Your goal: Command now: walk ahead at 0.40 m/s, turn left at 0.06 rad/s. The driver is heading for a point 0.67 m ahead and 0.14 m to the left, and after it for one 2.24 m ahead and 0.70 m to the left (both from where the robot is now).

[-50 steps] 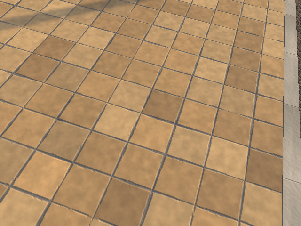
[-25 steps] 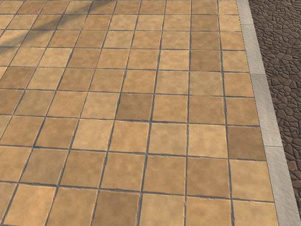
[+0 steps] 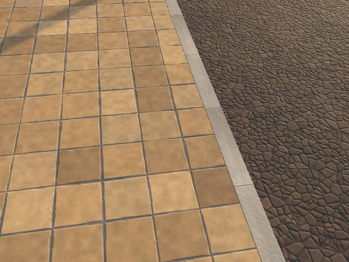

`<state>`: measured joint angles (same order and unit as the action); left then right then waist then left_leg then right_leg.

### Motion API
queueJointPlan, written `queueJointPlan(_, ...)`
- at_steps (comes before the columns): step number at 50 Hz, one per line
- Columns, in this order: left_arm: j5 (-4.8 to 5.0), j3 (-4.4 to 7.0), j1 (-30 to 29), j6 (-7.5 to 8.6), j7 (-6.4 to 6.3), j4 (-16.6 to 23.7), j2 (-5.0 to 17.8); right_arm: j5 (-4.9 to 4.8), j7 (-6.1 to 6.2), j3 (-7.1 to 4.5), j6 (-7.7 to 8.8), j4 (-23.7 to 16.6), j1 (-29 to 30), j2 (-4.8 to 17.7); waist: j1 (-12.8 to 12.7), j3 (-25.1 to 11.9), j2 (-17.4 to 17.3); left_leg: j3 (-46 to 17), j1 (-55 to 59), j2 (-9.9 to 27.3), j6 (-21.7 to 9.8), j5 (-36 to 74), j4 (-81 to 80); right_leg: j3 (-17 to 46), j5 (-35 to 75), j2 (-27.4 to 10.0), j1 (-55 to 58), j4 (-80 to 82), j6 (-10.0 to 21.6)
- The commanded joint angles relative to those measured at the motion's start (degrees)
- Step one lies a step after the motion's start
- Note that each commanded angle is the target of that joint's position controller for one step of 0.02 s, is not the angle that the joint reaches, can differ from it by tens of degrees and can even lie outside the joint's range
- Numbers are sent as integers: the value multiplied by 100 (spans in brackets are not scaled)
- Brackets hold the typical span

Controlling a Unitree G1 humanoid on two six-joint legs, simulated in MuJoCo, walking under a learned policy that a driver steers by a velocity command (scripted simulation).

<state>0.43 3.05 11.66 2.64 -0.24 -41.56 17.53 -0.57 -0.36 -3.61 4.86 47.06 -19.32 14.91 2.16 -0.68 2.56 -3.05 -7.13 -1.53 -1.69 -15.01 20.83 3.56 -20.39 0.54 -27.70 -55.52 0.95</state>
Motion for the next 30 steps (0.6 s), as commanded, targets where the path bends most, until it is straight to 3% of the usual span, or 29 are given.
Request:
queueJointPlan(1, -43, 71, -951, 287, 78, 669, 288, -48, 65, -168, 26, -335, 22, 898, 156, 542, -990, -1599, 497, 1224, -1002, -41, -1313, -166, 684, -304, -1341, 659, -204)
queueJointPlan(3, -20, -5, -1213, 341, 135, 760, 79, -64, 114, -187, -36, -326, -89, 988, 227, 480, -1045, -1225, 156, 1029, -944, 504, -1227, -317, 986, -131, -662, 1567, -318)
queueJointPlan(5, -8, 5, -1352, 361, 182, 809, 107, -46, 131, -211, -118, -287, -254, 1107, 240, 437, -1106, -1091, -71, 985, -897, 1450, -971, -423, 1180, 107, -19, 2138, -411)
queueJointPlan(8, 35, 145, -1005, 346, 176, 780, 415, -121, 176, -263, -248, -332, -276, 1237, -64, 157, -1221, -1321, -110, 1098, -631, 2221, -410, -234, 1671, 209, 887, 2671, -298)
queueJointPlan(10, -21, 281, -385, 308, 83, 642, 687, -132, 204, -243, -254, -485, -70, 1115, -472, -180, -1045, -1210, -390, 795, -267, 2574, 408, -152, 2220, 35, 2047, 3237, -17)
queueJointPlan(11, -116, 372, 261, 287, -1, 606, 1012, -26, 202, -152, -233, -651, 27, 812, -765, -815, -618, -1010, -994, 456, -13, 1657, 1565, 418, 2962, -751, 3252, 3072, 291)
queueJointPlan(12, -237, 447, 622, 165, -59, 606, 1466, 42, 238, 32, -222, -752, -730, 168, -546, -1804, 1088, -410, -2345, -239, 351, -1640, 3404, 2093, 4255, -2436, 4737, 2850, 1148)
queueJointPlan(13, -204, 365, 579, 73, -16, 576, 1095, -75, 263, -70, -253, -671, -1048, 616, -475, -1990, 1416, -540, -2658, -90, 467, -2474, 4470, 2878, 3852, -2698, 4315, 3264, 1501)
queueJointPlan(14, -138, 251, 251, 42, 0, 625, 718, -139, 283, -189, -342, -624, -796, 966, -437, -1245, 915, -486, -2932, 153, 513, -2145, 4955, 2173, 3430, -2386, 3703, 3360, 1351)
queueJointPlan(16, -92, 132, -393, 6, 20, 615, 363, -79, 331, -238, -529, -648, -435, 950, -225, -554, 465, -241, -2875, 436, 613, -1597, 4887, 1041, 3331, -1838, 2661, 3540, 1115)
queueJointPlan(17, -136, 131, -594, 7, 26, 579, 361, -61, 339, -246, -629, -680, -423, 871, -96, -365, 531, -170, -2579, 528, 646, -1378, 4772, 665, 3302, -1674, 2126, 3715, 1088)
queueJointPlan(19, -201, 180, -739, 44, 11, 492, 452, -53, 318, -206, -723, -814, -330, 658, -28, -217, 583, 30, -2254, 524, 693, -1011, 4445, 235, 3218, -1599, 1622, 4001, 1216)
queueJointPlan(23, -127, 263, -839, 8, -72, 365, 658, 7, 196, -136, -757, -1198, 246, 568, -107, -282, 413, 87, -2081, 677, 631, -391, 3351, -120, 3112, -1793, 1736, 4128, 1358)
queueJointPlan(27, -42, 332, -872, -96, -45, 302, 900, -22, 30, -150, -805, -1464, 618, 732, -182, -241, 371, 312, -1652, 646, 447, -138, 2554, -409, 2725, -1889, 1741, 4064, 1265)
queueJointPlan(30, 76, 383, -756, -146, 6, 218, 1063, -26, -53, -197, -855, -1668, 853, 841, -212, -198, 341, 481, -1467, 548, 242, -237, 1860, -465, 2540, -1995, 2016, 3703, 1061)
